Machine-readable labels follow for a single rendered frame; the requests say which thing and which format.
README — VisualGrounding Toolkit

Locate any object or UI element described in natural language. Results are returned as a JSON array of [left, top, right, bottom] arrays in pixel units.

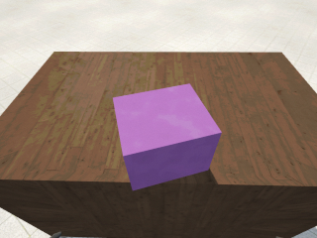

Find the pedestal
[[0, 52, 317, 238]]

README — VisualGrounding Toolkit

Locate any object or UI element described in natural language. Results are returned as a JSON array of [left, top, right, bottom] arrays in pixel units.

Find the carton
[[113, 83, 222, 191]]

